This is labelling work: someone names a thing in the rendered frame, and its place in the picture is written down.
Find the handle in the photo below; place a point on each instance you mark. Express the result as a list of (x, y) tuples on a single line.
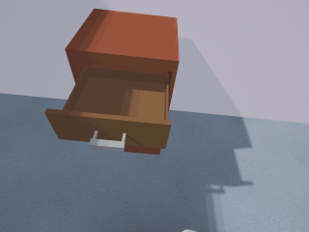
[(107, 145)]

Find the drawer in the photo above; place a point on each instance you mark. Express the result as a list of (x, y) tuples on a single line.
[(114, 102)]

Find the cabinet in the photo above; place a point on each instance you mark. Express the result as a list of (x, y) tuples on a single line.
[(127, 41)]

